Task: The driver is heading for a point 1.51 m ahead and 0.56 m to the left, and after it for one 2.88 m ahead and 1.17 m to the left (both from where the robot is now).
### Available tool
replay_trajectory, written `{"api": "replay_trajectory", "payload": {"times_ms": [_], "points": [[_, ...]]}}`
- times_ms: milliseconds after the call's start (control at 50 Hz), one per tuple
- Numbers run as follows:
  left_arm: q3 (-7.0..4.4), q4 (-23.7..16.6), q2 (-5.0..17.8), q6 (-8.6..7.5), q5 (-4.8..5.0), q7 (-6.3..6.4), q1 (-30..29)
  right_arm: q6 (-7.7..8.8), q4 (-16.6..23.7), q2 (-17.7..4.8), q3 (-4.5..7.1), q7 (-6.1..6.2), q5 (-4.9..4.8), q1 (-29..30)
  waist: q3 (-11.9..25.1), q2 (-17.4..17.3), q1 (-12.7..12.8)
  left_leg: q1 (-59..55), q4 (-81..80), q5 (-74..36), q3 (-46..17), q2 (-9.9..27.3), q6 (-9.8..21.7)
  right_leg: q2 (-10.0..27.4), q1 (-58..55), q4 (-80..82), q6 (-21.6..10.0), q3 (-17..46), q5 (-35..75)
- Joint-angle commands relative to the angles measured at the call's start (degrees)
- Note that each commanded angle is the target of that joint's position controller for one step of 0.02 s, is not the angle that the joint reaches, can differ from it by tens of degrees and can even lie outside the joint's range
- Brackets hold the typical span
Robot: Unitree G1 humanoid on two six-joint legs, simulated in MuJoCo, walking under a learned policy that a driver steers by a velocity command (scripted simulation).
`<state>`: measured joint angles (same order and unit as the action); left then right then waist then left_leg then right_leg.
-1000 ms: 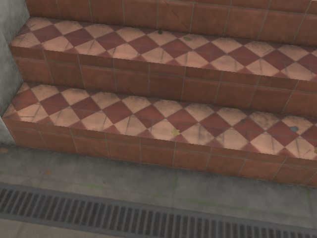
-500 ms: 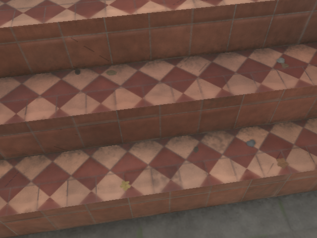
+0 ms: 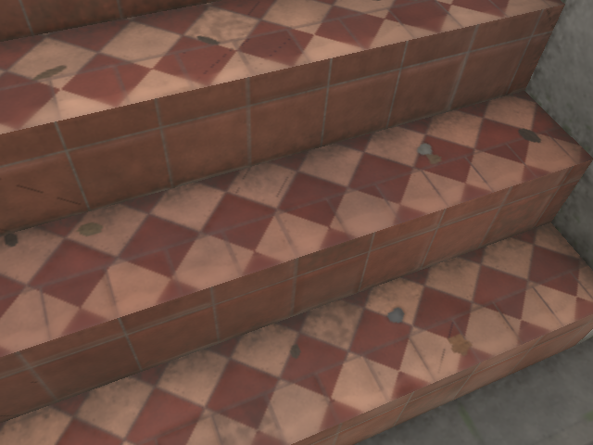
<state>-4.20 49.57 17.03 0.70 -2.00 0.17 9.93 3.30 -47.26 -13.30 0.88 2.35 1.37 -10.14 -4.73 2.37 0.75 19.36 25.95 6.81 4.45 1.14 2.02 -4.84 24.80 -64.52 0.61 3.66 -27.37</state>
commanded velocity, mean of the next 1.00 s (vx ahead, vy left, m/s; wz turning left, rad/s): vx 0.03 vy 0.00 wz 0.38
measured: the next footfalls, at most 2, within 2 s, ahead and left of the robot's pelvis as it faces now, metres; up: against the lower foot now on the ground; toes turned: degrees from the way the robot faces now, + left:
right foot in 0.16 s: +0.03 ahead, -0.12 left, +0.00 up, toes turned +4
left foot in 0.56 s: -0.02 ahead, +0.13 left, +0.00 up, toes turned +17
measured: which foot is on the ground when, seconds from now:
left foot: down 0.00-0.18, up 0.20-0.54, down 0.56-1.00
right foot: up 0.00-0.14, down 0.16-0.56, up 0.58-1.00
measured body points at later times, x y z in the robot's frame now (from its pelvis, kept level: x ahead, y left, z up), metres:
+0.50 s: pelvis -0.02 +0.00 +0.00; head +0.01 +0.01 +0.45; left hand +0.07 +0.31 -0.11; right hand +0.17 -0.25 -0.10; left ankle -0.05 +0.12 -0.71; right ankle -0.01 -0.12 -0.74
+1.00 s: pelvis -0.05 +0.01 +0.00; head -0.03 +0.04 +0.45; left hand -0.06 +0.32 -0.11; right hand +0.23 -0.15 -0.08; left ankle -0.06 +0.12 -0.74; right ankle +0.01 -0.10 -0.72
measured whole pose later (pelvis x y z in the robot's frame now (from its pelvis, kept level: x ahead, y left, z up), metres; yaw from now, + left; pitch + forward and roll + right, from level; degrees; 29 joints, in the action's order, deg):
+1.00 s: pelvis -0.05 +0.01 +0.00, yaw +29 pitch +3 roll -2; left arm -2.9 46.1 16.3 -1.2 0.3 2.6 7.7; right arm -1.5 -38.5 -16.7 3.6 2.5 0.4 -6.6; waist -1.1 -0.7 -0.8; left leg 20.2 27.9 9.5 -9.9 -5.7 2.4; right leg -2.6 19.4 -34.6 3.1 3.6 -18.2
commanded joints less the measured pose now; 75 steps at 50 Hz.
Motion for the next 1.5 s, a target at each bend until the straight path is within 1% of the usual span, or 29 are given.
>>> {"api": "replay_trajectory", "payload": {"times_ms": [20,120,160,180,200,220,260,320,400,520,540,560,580,600,620,660,880,1000,1040,1060,1080,1100,1160,1240,1300,1340,1380,1420,1500], "points": [[0.69,-0.23,-0.51,1.18,0.2,-0.3,7.94,0.49,0.14,-4.76,0.53,-0.05,0.29,-3.33,9.75,-8.91,1.74,-4.37,-7.54,-35.13,-7.87,12.13,9.87,1.08,-7.87,9.13,1.59,1.09,1.62],[1.8,2.01,0.7,1.93,0.59,1.7,6.61,-1.01,-1.89,-7.93,1.22,-1.07,-0.07,-3.71,10.43,-13.81,0.75,-6.48,-7.54,-13.38,-13.07,9.82,6.93,2.08,-15.99,32.76,0.38,-4.52,5.44],[1.49,1.68,3.37,0.86,0.4,2.24,5.41,-2.23,-1.8,-9.54,2.26,-1.07,-0.7,-4.39,6.97,-10.13,0.96,0.56,-7.58,0.62,-15.41,8.42,2.76,4.18,-21.42,43.7,-1.29,-2.37,13.96],[1.26,0.98,5.81,0.09,-0.49,2.67,5.09,-2.34,-0.95,-7.76,2.13,-1.39,-0.91,-4.49,6.16,-4.29,0.39,4.56,-4.1,5.46,-14.43,6.4,0.4,11.35,-22.51,47.12,-2.92,4.64,10.73],[0.72,1.17,8.26,0.08,0.09,2.62,3.21,-2.62,0.4,-3.95,1.38,-1.32,-1.68,-4.1,3.47,7.4,-0.91,4.25,-0.06,12.81,-6.23,-0.53,-1.42,18.06,-12.63,52.17,-6.87,10.61,3.58],[-0.43,-0.97,9.26,0.5,1.86,3.16,-2.35,-2.05,2.01,-9.62,3.13,0.39,-1.86,0.98,2.23,9.46,0.24,1.65,16.49,19.14,-2.2,-2.01,-3.63,20.06,-5.31,52.51,-12.25,10.83,1.4],[0.15,-3.41,7.19,-1.11,0.7,4.19,-6.48,-1.97,1.45,-10.18,4.66,1.02,-2.32,-1.8,1.95,7.9,-0.85,9.78,36.94,25.98,-5.52,-2.34,-5.46,23.74,-8.02,51.7,-16.86,11.2,25.03],[0.35,-3.2,5.12,-2.73,2.97,4.61,-5.55,-2.72,0.96,-6.49,4.59,1.04,-1.94,-4.61,4.34,2.34,-2.11,18.5,38.39,21.51,-8.25,0.58,-6.98,22.54,-19.55,46.55,-14.15,5.68,39.48],[-0.61,-3.16,7.44,-1.02,2.14,5.23,-4.34,-2.77,4.49,-3.62,3.06,-0.45,-2.45,2.15,8.1,3.89,0.65,12.05,23.9,18.52,-2.72,1.09,-8.6,21.05,-21.64,44.83,-13.71,-0.13,43.93],[-1.69,-4.15,9.98,-0.29,3.14,4.45,-5.54,-3.25,5.54,-7.76,4.04,-2.76,-2.27,-0.09,10.07,6.48,-1.47,-2.23,2.68,5.98,1.54,-1.76,-2.11,21.55,-18.09,38.48,-9.57,-4.13,38.65],[-1.33,-3.22,8.21,-0.41,3.05,4.0,-2.79,-3.33,5.23,-9.36,4.69,-2.64,-1.92,-1.56,10.57,3.8,-1.91,-8.21,-2.43,0.83,-0.35,-2.2,0.19,19.45,-14.36,33.53,-6.16,-6.52,31.8],[-0.61,-3.8,5.41,-0.77,1.26,3.3,-2.11,-3.56,5.5,-13.35,6.0,-1.85,-1.64,-3.13,11.2,-6.33,-1.78,-18.53,-3.9,-16.67,-10.91,5.25,3.89,15.29,-2.17,21.66,-0.78,-11.38,16.34],[0.81,-8.04,1.86,-1.18,-1.12,3.1,-6.27,-3.21,6.94,-20.27,7.14,-1.53,0.66,-5.26,11.5,-20.13,-2.38,-22.73,-4.94,-37.59,-34.27,22.04,16.65,5.88,14.68,6.78,4.2,-10.86,-11.78],[-0.13,-8.24,5.34,-1.49,-0.03,3.02,-10.3,-1.95,7.04,-17.6,6.58,-2.03,2.03,-6.96,16.07,-10.99,-5.68,-21.07,-6.29,-35.18,-34.82,23.07,21.25,5.59,14.01,-3.84,4.32,-0.5,-13.49],[-0.72,-8.07,7.18,-1.34,1.5,2.78,-9.14,-1.21,7.67,-16.72,6.39,-1.92,1.32,-2.28,13.55,-8.11,-3.0,-18.24,-6.62,-29.62,-28.34,19.44,18.15,6.74,14.85,-5.79,3.56,1.18,-7.7],[-1.16,-6.37,7.72,-0.82,1.05,3.69,-7.54,-1.59,9.31,-13.94,5.82,-0.85,-1.37,4.94,10.27,-5.46,-0.49,-13.43,-6.32,-19.39,-22.52,13.79,11.71,7.48,14.92,-2.84,3.81,1.48,1.69],[-0.09,-7.94,4.54,-1.52,1.92,3.65,-6.36,-3.81,11.77,-13.37,5.53,0.51,-0.99,3.95,9.53,-12.88,-2.04,-6.34,-8.18,5.08,-28.38,8.47,9.18,1.79,3.2,20.61,3.87,1.1,8.67],[0.01,-6.99,4.77,-3.43,2.32,1.78,-1.14,-4.58,12.59,-11.85,4.66,0.38,-1.09,4.73,11.36,-12.12,-0.82,-8.35,-4.77,-4.46,-30.79,7.45,8.85,2.9,-8.36,37.88,0.96,-1.18,12.4],[-0.42,-6.8,7.2,-3.58,0.77,1.59,1.08,-4.58,12.26,-10.32,3.94,0.45,-1.22,2.26,11.52,-6.8,-0.56,-0.63,-0.45,2.74,-27.38,3.96,4.63,9.72,-19.6,45.43,-2.42,2.93,20.33],[-1.14,-7.24,11.33,-3.17,-0.48,1.89,0.15,-3.97,13.35,-7.96,3.32,-0.09,-0.66,1.05,11.05,5.82,-3.27,7.99,8.56,15.2,-18.44,-3.7,1.27,19.68,-23.2,46.43,-8.55,14.33,28.53],[-0.74,-7.8,8.75,-3.24,-1.72,1.61,-0.45,-3.33,14.33,-11.4,4.36,-0.09,-0.7,5.14,9.19,10.57,-0.54,9.78,19.53,25.79,-14.0,-6.76,-1.83,26.48,-16.24,49.76,-16.88,21.83,32.55],[-0.44,-8.7,7.76,-3.68,-1.22,1.64,-2.16,-3.18,13.72,-14.78,5.63,-0.17,-0.87,4.56,8.95,7.56,-0.85,9.56,30.22,26.41,-14.8,-5.54,-3.46,26.38,-14.95,49.5,-18.2,20.25,34.16],[0.36,-8.77,5.27,-3.98,1.52,1.99,-4.93,-4.51,10.4,-10.85,5.23,-0.07,-0.78,-0.16,8.12,3.26,-2.69,10.41,37.9,20.26,-15.7,-5.19,-6.65,19.33,-16.02,46.11,-12.98,10.53,36.66],[1.2,-7.83,3.87,-2.64,0.94,2.11,-3.58,-4.31,10.61,-4.53,2.68,-0.4,-0.82,2.98,8.72,6.45,-0.84,2.31,19.0,19.22,-8.03,-1.9,-8.14,14.89,-16.19,44.52,-11.3,4.84,35.46],[0.84,-7.49,6.17,-1.94,1.57,1.81,-1.75,-4.0,9.24,-6.22,3.02,-0.7,-1.61,2.39,8.11,7.98,0.08,-4.71,0.71,10.76,-5.09,-2.28,-6.64,14.98,-15.97,43.38,-10.88,7.01,29.35],[1.48,-6.45,5.02,-2.87,1.76,1.23,1.44,-4.15,8.15,-8.41,3.33,-0.51,-1.03,0.88,7.59,6.17,-0.08,-13.16,-8.29,0.19,-8.26,-0.31,-3.71,14.35,-11.68,43.95,-6.95,7.68,26.41],[1.92,-6.57,3.36,-4.69,0.52,0.31,3.21,-4.34,6.54,-13.02,4.24,-0.39,-0.66,-0.68,9.95,-5.51,2.73,-14.24,-1.3,-4.92,-12.75,4.45,1.01,8.21,-9.98,43.06,-1.31,0.34,17.37],[1.86,-6.37,3.92,-4.72,0.63,0.65,-2.68,-3.52,6.49,-7.34,2.74,-1.24,-0.17,0.53,7.92,-4.3,-0.19,-8.14,-3.78,3.84,-12.53,2.94,1.15,7.15,-13.43,40.23,1.13,-1.07,16.98],[1.86,-5.03,3.43,-3.37,1.06,1.91,-1.91,-1.92,4.93,-7.02,2.06,-1.32,-0.11,0.42,4.28,-6.83,0.47,-4.16,-4.8,4.79,-12.34,2.03,-0.24,7.35,-13.59,39.44,0.63,-0.93,17.98]]}}
Velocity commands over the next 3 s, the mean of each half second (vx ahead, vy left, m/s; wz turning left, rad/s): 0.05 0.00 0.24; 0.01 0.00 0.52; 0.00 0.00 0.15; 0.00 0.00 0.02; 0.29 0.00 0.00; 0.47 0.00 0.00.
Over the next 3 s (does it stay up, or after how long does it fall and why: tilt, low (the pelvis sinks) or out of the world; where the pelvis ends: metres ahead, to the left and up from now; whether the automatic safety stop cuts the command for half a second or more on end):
stays up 0.15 0.16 0.01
